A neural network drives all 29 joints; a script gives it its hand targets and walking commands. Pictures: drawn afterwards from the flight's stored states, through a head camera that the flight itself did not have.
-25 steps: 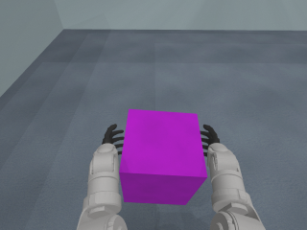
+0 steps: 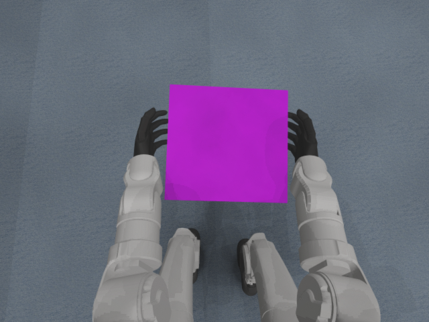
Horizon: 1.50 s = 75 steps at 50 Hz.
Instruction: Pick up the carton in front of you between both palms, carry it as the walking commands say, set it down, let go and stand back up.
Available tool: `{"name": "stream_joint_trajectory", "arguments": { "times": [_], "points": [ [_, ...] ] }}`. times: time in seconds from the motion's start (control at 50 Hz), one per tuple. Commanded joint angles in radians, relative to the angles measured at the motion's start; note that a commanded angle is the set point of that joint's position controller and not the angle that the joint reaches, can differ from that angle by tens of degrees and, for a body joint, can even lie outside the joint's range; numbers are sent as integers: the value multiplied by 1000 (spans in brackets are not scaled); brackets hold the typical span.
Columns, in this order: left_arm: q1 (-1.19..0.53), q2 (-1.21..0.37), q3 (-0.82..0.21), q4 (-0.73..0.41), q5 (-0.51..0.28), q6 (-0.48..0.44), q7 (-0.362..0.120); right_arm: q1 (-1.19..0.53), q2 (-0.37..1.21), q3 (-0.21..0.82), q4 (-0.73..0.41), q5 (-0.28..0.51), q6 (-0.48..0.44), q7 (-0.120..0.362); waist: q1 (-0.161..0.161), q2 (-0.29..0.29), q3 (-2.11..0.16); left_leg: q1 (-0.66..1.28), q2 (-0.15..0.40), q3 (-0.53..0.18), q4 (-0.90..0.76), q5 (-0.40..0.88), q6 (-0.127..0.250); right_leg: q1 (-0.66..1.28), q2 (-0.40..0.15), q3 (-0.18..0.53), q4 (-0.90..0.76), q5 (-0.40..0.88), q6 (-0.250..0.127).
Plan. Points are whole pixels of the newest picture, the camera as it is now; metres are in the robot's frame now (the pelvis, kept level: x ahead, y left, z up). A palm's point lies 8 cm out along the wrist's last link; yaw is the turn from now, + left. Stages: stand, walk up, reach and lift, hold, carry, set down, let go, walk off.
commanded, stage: set down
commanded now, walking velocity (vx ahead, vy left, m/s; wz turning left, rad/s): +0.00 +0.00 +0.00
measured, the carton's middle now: (222, 152) +0.42 +0.01 -0.17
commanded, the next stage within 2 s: none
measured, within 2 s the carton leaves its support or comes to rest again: rests again in 1.50 s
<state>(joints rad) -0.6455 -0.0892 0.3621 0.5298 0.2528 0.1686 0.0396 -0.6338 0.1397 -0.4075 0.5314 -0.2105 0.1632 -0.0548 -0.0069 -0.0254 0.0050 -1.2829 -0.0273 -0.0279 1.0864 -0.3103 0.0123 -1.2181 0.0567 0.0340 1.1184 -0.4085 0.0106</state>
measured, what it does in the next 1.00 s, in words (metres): lowers itself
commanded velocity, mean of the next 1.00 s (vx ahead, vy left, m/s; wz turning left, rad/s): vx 0.00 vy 0.00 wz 0.00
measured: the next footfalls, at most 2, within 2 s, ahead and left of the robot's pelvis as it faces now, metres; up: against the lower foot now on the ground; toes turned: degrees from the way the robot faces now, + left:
none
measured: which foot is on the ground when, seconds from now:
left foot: down 0.00-1.00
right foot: down 0.00-1.00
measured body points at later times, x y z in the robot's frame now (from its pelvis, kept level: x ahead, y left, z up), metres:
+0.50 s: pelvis -0.01 +0.00 -0.13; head +0.25 +0.03 +0.24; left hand +0.46 +0.17 -0.23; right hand +0.45 -0.13 -0.22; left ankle +0.09 +0.11 -0.64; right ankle +0.05 -0.12 -0.64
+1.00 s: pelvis -0.04 +0.00 -0.24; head +0.30 +0.04 +0.05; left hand +0.50 +0.18 -0.38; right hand +0.48 -0.12 -0.38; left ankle +0.09 +0.11 -0.64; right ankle +0.05 -0.12 -0.64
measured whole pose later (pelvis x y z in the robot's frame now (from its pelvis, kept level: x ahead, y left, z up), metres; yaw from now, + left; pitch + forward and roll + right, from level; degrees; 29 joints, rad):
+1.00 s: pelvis -0.04 +0.00 -0.24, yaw -4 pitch +45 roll -5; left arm -1.25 0.19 0.32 0.84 0.15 0.24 0.04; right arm -1.16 0.01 -0.46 0.73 -0.10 0.23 -0.17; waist 0.03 -0.04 0.06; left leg -2.26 -0.03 -0.04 1.95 -0.47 0.02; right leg -2.16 0.09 -0.01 1.98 -0.60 0.04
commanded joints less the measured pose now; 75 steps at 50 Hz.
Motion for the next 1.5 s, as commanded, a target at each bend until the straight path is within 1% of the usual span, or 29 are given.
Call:
{"name": "stream_joint_trajectory", "arguments": {
  "times": [0.0, 0.08, 0.14, 0.22, 0.28, 0.46, 0.54, 0.68, 0.8, 0.88, 1.08, 1.12, 1.18, 1.22, 1.24, 1.28, 1.36, 1.48],
  "points": [
    [-510, -904, -635, -11, -122, -22, -182, -555, 869, 636, -44, 127, -35, 184, -5, 63, -1193, 699, -106, -37, 81, 489, -21, 175, 121, 0, -8, 364, 24],
    [-514, -901, -573, 78, -99, 30, -201, -571, 901, 584, 26, 119, 21, 195, 5, 52, -1005, 450, -111, -25, 100, 253, -18, 42, 120, -7, 37, 203, 24],
    [-529, -890, -512, 142, -78, 58, -211, -605, 901, 528, 76, 108, 48, 200, 18, 51, -941, 347, -113, -18, 132, 185, -14, -49, 121, -14, 73, 142, 24],
    [-564, -860, -446, 197, -61, 59, -213, -646, 881, 471, 122, 93, 48, 190, 26, 45, -931, 247, -117, -14, 198, 190, -11, -150, 126, -20, 136, 139, 29],
    [-606, -837, -427, 215, -64, 49, -212, -683, 862, 450, 136, 88, 37, 175, 25, 44, -957, 189, -119, -11, 253, 201, -12, -207, 131, -27, 190, 145, 33],
    [-768, -787, -465, 200, -129, 37, -191, -849, 800, 477, 91, 137, 13, 127, 22, 68, -1112, 101, -122, 6, 411, 184, -27, -323, 148, -56, 362, 109, 38],
    [-833, -760, -477, 196, -151, 47, -179, -926, 783, 486, 72, 158, 20, 112, 31, 75, -1152, 75, -122, 14, 466, 157, -33, -372, 154, -72, 429, 77, 38],
    [-932, -713, -452, 230, -161, 69, -181, -1043, 749, 457, 89, 168, 36, 107, 42, 79, -1145, 7, -117, 21, 553, 108, -33, -486, 154, -96, 531, 27, 36],
    [-1001, -671, -425, 272, -166, 74, -199, -1121, 717, 419, 122, 168, 38, 109, 45, 79, -1105, -70, -108, 23, 629, 93, -28, -567, 150, -109, 611, 7, 33],
    [-1046, -640, -426, 291, -182, 70, -211, -1168, 693, 413, 137, 182, 34, 109, 49, 80, -1087, -110, -97, 27, 684, 102, -26, -592, 145, -114, 665, 10, 31],
    [-1169, -555, -479, 311, -263, 44, -232, -1300, 633, 474, 141, 267, 9, 102, 66, 76, -1072, -152, -65, 31, 833, 165, -22, -588, 133, -121, 805, 55, 30],
    [-1198, -549, -504, 294, -291, 38, -233, -1334, 630, 503, 121, 295, 3, 98, 71, 75, -1113, -129, -61, 34, 862, 197, -22, -565, 132, -124, 833, 83, 30],
    [-1243, -551, -555, 243, -345, 31, -228, -1388, 637, 564, 71, 348, -6, 90, 80, 79, -1232, -46, -57, 37, 902, 277, -23, -516, 132, -133, 871, 142, 30],
    [-1256, -566, -573, 213, -372, 31, -228, -1396, 650, 592, 58, 367, -6, 87, 90, 64, -1262, -58, -59, 38, 914, 296, -24, -480, 132, -134, 887, 163, 26],
    [-1252, -567, -574, 215, -376, 32, -229, -1378, 665, 593, 71, 369, -4, 87, 92, 56, -1241, -63, -60, 35, 917, 301, -21, -491, 135, -136, 893, 167, 26],
    [-1230, -566, -562, 250, -372, 34, -235, -1352, 679, 576, 105, 363, -1, 95, 89, 57, -1165, -84, -60, 26, 926, 298, -16, -550, 136, -134, 900, 150, 25],
    [-1185, -570, -508, 342, -335, 36, -252, -1323, 667, 512, 173, 327, 5, 116, 84, 54, -980, -206, -60, 27, 931, 216, -11, -645, 134, -127, 898, 81, 21],
    [-1213, -539, -448, 395, -313, 23, -269, -1345, 620, 458, 208, 297, -5, 119, 82, 24, -866, -329, -56, 31, 938, 136, -2, -657, 129, -119, 903, 43, 17]
  ]
}}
